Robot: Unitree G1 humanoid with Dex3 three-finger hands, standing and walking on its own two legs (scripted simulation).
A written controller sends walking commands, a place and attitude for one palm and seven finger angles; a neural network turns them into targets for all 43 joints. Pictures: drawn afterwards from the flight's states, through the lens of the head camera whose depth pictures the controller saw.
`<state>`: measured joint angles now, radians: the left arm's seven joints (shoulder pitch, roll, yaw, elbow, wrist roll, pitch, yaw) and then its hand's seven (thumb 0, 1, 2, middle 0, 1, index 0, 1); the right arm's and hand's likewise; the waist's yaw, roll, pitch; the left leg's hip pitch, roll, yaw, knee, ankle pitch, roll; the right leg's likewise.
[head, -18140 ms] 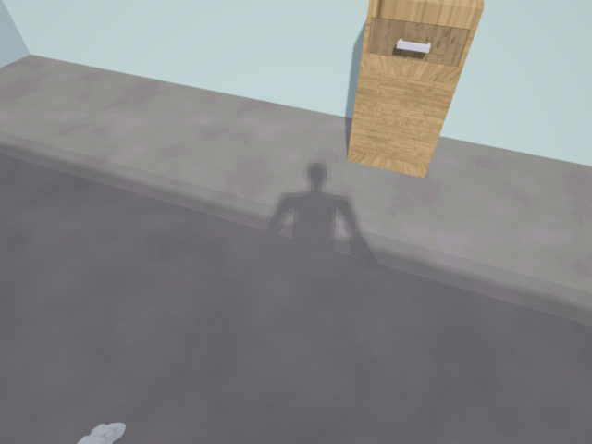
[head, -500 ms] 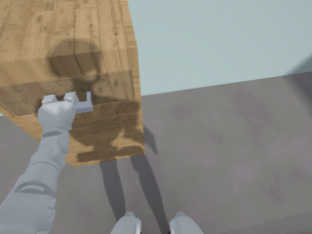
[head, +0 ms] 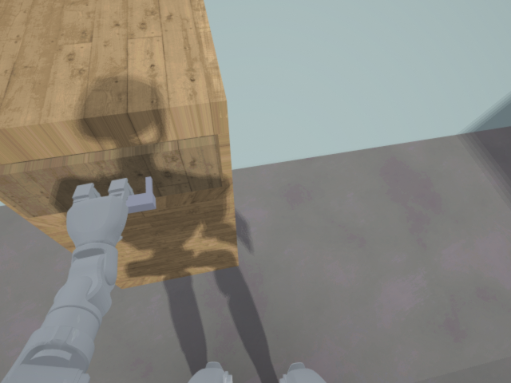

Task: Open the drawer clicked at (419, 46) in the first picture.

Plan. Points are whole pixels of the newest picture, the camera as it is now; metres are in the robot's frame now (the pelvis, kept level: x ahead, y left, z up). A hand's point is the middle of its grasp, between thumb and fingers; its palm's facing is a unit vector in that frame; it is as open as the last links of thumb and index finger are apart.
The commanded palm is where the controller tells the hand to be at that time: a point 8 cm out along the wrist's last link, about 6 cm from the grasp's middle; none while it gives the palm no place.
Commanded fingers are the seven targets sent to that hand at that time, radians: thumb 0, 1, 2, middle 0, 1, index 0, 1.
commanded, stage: pull the drawer open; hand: left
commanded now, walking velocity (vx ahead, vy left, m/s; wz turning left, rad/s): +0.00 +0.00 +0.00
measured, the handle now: (116, 196) +0.43 +0.26 -0.03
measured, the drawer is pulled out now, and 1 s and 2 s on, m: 0.02 0.14 0.30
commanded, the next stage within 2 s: open the thumb to release the handle in 1.72 s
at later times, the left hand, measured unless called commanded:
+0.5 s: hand (112, 243) +0.35 +0.25 -0.05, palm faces -0.05 -0.04 -1.00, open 5.9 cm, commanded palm +0.32 +0.24 +0.00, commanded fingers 0.00 0.90 0.90 -0.40 -1.35 -0.40 -1.35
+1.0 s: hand (112, 301) +0.26 +0.23 -0.05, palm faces -0.03 -0.08 -1.00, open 5.9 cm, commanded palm +0.21 +0.23 +0.00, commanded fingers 0.00 0.90 0.90 -0.40 -1.35 -0.40 -1.35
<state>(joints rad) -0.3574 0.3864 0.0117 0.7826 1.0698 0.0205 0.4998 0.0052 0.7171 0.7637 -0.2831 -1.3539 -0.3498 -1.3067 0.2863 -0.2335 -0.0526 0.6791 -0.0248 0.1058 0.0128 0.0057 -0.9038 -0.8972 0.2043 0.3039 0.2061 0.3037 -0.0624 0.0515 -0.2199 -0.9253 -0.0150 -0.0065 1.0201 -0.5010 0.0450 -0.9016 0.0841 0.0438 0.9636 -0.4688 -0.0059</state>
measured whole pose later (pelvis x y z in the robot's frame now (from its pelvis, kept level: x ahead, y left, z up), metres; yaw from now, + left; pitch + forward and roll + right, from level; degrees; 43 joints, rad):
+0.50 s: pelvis -0.01 +0.00 +0.00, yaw +1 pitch +22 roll -2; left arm -0.36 0.35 -0.03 0.79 1.09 0.05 0.50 0.00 0.69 0.80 -0.31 -1.34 -0.37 -1.32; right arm 0.22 -0.22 -0.03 0.67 -0.04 0.10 -0.01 0.00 -0.90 -0.90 0.20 0.30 0.21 0.30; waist -0.04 0.05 -0.21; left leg -0.92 -0.03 -0.02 1.04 -0.50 0.04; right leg -0.89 0.07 0.02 0.99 -0.48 -0.01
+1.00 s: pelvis +0.00 -0.01 +0.01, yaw +1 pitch +18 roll -2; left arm 0.15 0.28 -0.09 0.35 1.08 0.10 0.57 0.02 0.70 0.78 -0.27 -1.35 -0.36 -1.30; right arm 0.19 -0.24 -0.05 0.62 -0.03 0.09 0.03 0.01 -0.90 -0.90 0.20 0.30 0.20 0.30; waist -0.03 0.04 -0.22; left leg -0.80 -0.02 -0.01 0.99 -0.51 0.04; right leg -0.78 0.08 0.04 0.95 -0.49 -0.02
